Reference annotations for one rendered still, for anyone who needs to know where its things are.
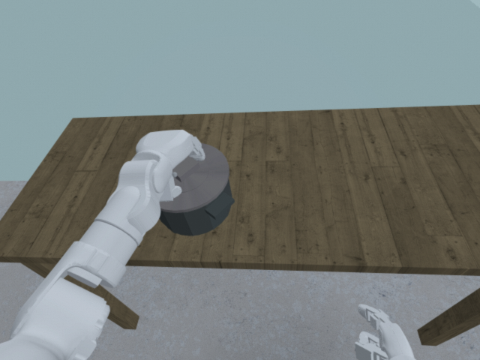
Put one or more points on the robot left forearm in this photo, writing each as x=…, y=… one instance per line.
x=100, y=256

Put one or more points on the table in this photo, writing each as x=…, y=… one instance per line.
x=378, y=190

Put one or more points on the knob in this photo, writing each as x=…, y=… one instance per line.
x=186, y=168

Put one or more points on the pot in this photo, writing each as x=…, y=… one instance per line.
x=201, y=220

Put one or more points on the robot left hand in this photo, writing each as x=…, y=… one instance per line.
x=176, y=145

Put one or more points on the robot right hand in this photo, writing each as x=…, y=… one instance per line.
x=391, y=342

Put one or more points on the lid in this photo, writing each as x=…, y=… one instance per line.
x=203, y=186

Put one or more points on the left robot upper arm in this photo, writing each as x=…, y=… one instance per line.
x=65, y=325

